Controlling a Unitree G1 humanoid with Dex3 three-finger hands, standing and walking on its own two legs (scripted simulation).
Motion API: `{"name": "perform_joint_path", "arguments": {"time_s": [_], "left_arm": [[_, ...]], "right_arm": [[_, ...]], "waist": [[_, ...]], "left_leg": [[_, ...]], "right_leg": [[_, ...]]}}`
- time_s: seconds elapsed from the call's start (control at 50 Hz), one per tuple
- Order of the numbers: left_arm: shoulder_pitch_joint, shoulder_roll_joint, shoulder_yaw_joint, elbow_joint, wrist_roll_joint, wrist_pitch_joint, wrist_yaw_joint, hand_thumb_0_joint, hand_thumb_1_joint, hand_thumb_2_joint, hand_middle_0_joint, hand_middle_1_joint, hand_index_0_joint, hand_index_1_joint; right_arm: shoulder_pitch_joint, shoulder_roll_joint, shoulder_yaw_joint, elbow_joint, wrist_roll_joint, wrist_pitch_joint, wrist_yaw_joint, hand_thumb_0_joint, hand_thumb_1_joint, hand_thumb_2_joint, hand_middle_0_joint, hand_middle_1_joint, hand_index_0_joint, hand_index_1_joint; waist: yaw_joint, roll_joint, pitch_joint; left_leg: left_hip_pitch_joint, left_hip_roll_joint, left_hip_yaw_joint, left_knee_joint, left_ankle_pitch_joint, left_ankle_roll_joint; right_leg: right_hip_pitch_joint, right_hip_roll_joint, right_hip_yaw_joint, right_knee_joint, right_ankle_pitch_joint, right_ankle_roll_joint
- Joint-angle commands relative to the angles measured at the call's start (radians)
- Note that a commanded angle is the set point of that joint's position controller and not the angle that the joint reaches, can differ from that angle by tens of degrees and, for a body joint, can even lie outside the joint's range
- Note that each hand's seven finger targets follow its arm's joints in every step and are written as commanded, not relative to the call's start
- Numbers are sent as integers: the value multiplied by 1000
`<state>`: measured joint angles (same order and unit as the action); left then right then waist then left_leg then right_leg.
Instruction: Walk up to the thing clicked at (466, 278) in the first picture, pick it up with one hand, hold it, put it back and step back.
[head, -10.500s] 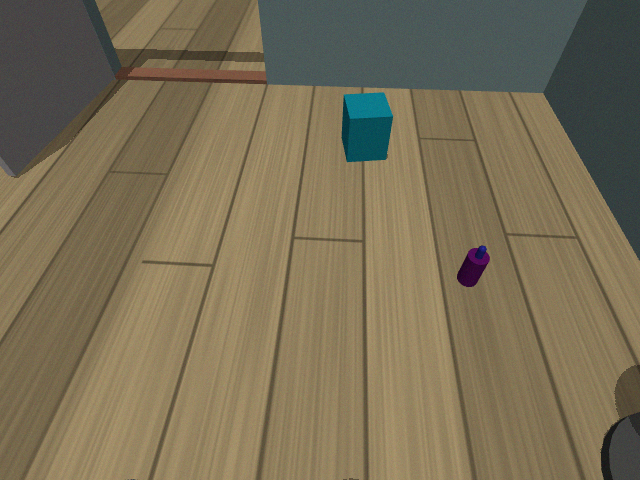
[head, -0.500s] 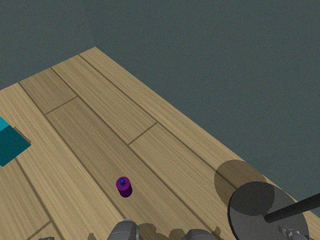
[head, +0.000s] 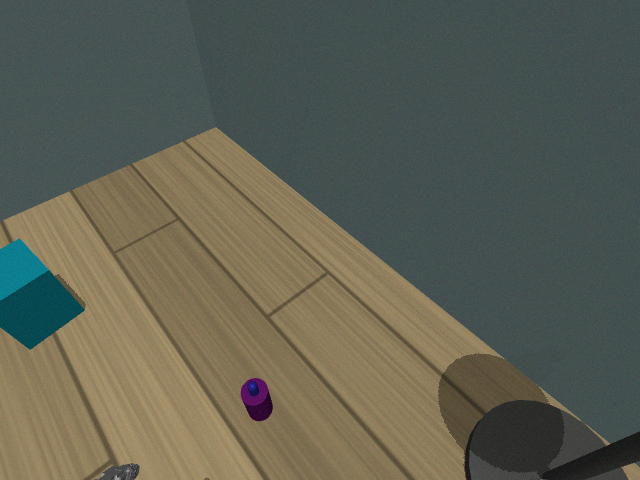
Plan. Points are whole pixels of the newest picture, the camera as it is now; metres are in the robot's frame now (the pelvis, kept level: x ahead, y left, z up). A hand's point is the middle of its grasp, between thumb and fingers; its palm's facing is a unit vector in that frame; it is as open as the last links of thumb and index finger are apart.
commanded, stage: walk up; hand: left
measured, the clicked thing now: (256, 397) +0.43 +0.20 -0.67
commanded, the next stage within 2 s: stand in 0.26 s
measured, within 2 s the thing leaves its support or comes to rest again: neither
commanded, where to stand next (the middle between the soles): +0.12 +0.00 m, yaw +1 degrees
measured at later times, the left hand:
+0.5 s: hand out of the picture +0.09 +0.25 -0.14, palm faces -0.02 -0.94 -0.33, open 7.4 cm
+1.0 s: hand out of the picture +0.05 +0.25 -0.14, palm faces -0.04 -0.94 -0.34, open 7.4 cm
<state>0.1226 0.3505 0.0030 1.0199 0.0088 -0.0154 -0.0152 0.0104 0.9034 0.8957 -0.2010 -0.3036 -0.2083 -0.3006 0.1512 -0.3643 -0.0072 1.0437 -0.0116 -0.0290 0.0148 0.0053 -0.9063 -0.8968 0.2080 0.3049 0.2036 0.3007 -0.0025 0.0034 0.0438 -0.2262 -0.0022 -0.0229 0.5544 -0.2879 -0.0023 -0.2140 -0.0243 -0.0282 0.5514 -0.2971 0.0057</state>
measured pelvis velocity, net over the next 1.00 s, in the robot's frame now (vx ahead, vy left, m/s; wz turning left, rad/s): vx -0.01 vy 0.00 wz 0.00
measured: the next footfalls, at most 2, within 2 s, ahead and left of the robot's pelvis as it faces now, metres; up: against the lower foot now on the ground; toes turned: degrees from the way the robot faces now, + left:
left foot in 1.64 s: -0.07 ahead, +0.14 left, +0.00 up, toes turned -1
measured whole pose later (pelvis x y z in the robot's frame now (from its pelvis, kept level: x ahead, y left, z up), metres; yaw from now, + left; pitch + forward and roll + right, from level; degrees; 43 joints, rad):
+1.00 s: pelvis -0.01 +0.00 +0.02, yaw +0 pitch -2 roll +0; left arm 0.12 0.35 0.00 1.14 0.01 -0.01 -0.01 0.01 0.90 0.90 -0.20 -0.30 -0.21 -0.30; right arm 0.11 -0.35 -0.01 1.15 -0.01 -0.01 0.01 0.00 -0.91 -0.90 0.21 0.30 0.20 0.30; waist 0.00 0.00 0.06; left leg -0.15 0.01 -0.02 0.33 -0.15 -0.01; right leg -0.14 -0.01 -0.03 0.33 -0.16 0.00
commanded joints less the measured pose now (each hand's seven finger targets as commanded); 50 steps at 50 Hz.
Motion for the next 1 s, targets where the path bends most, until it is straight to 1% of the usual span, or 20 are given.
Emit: {"name": "perform_joint_path", "arguments": {"time_s": [0.0,0.1,0.16,0.22,0.24,0.28,0.3,0.32,0.38,0.42,0.52,0.62,0.68,0.72,0.82,0.84,0.88,0.9,0.94,0.98], "left_arm": [[-94,232,58,-48,0,-30,14,0,900,900,-200,-300,-200,-300],[-81,225,53,-12,-5,-31,17,0,900,900,-200,-300,-200,-300],[-89,223,51,1,-5,-29,17,0,900,900,-200,-300,-200,-300],[-101,223,47,7,-5,-25,16,0,900,900,-200,-300,-200,-300],[-102,210,41,23,-11,-26,18,0,900,900,-200,-300,-200,-300],[-94,215,42,30,-11,-25,21,0,900,900,-200,-300,-200,-300],[-89,215,42,36,-13,-27,21,0,900,900,-200,-300,-200,-300],[-92,217,42,38,-11,-27,22,0,900,900,-200,-300,-200,-300],[-95,215,42,49,-10,-24,22,0,900,900,-200,-300,-200,-300],[-100,216,40,55,-8,-23,22,0,900,900,-200,-300,-200,-300],[-95,221,39,68,-3,-24,22,0,900,900,-200,-300,-200,-300],[-95,215,36,70,-2,-22,20,0,900,900,-200,-300,-200,-300],[-87,210,35,70,-2,-26,19,0,900,900,-200,-300,-200,-300],[-89,212,35,72,-2,-24,19,0,900,900,-200,-300,-200,-300],[-69,214,34,67,2,-20,19,0,900,900,-200,-300,-200,-300],[-75,215,36,68,0,-20,17,0,900,900,-200,-300,-200,-300],[-68,221,36,64,2,-20,19,0,900,900,-200,-300,-200,-300],[-58,216,34,65,3,-19,18,0,900,900,-200,-300,-200,-300],[-70,225,37,61,3,-18,18,0,900,900,-200,-300,-200,-300],[-64,222,35,56,2,-20,18,0,900,900,-200,-300,-200,-300]], "right_arm": [[-45,-208,-41,-41,3,-22,-9,0,-900,-900,200,300,200,300],[-73,-212,-40,-23,5,-24,-15,0,-900,-900,200,300,200,300],[-80,-218,-42,-14,6,-21,-16,0,-900,-900,200,300,200,300],[-86,-218,-42,-6,4,-17,-18,0,-900,-900,200,300,200,300],[-125,-199,-36,-6,3,-17,-20,0,-900,-900,200,300,200,300],[-117,-209,-39,-2,5,-17,-24,0,-900,-900,200,300,200,300],[-118,-208,-38,4,8,-16,-24,0,-900,-900,200,300,200,300],[-109,-208,-36,9,8,-15,-25,0,-900,-900,200,300,200,300],[-125,-203,-36,15,8,-11,-25,0,-900,-900,200,300,200,300],[-139,-196,-34,17,7,-9,-24,0,-900,-900,200,300,200,300],[-147,-191,-35,28,7,-8,-22,0,-900,-900,200,300,200,300],[-148,-191,-34,38,5,-5,-17,0,-900,-900,200,300,200,300],[-142,-190,-33,42,5,-6,-14,0,-900,-900,200,300,200,300],[-128,-188,-33,45,3,-5,-14,0,-900,-900,200,300,200,300],[-125,-186,-35,45,1,-2,-12,0,-900,-900,200,300,200,300],[-109,-191,-35,50,0,-1,-12,0,-900,-900,200,300,200,300],[-107,-186,-36,46,0,1,-10,0,-900,-900,200,300,200,300],[-108,-189,-36,46,0,2,-10,0,-900,-900,200,300,200,300],[-91,-186,-36,46,-1,3,-10,0,-900,-900,200,300,200,300],[-93,-188,-37,44,-1,2,-11,0,-900,-900,200,300,200,300]], "waist": [[3,-39,-24],[12,-5,-83],[9,14,-109],[7,22,-95],[10,8,-59],[7,11,-106],[8,4,-110],[3,2,-117],[3,16,-137],[4,11,-115],[3,-3,-108],[1,1,-68],[4,1,-73],[-3,-4,-63],[6,-14,-34],[-2,-4,-32],[1,-24,-42],[4,-14,-31],[-4,-18,-36],[-2,-15,-55]], "left_leg": [[-19,91,-105,-155,106,50],[50,102,-94,-164,265,44],[76,110,-90,-173,288,43],[70,108,-92,-197,250,43],[67,129,-107,-221,349,33],[121,137,-99,-214,442,29],[131,135,-95,-213,477,29],[131,131,-87,-222,467,26],[153,137,-80,-240,429,24],[124,132,-84,-264,363,18],[144,133,-82,-279,334,18],[107,123,-82,-303,182,13],[102,124,-86,-304,183,17],[94,118,-85,-310,143,15],[74,114,-91,-303,102,15],[57,108,-89,-306,57,15],[69,110,-91,-296,77,18],[68,108,-91,-295,54,19],[58,107,-92,-295,45,19],[75,113,-91,-289,95,21]], "right_leg": [[23,-84,119,-179,33,-55],[93,-88,94,-185,201,-48],[118,-91,79,-187,228,-46],[116,-88,74,-196,203,-41],[110,-102,97,-211,292,-34],[140,-104,88,-205,368,-28],[152,-105,86,-205,406,-26],[162,-105,87,-211,407,-24],[174,-106,88,-224,373,-23],[172,-103,86,-241,317,-21],[152,-107,91,-262,290,-22],[113,-103,98,-293,161,-19],[125,-108,103,-299,169,-18],[104,-106,108,-306,125,-18],[69,-102,109,-317,44,-20],[65,-103,120,-321,16,-19],[58,-106,120,-320,6,-21],[40,-105,124,-328,-16,-20],[44,-104,126,-323,-27,-23],[59,-107,126,-314,20,-25]]}}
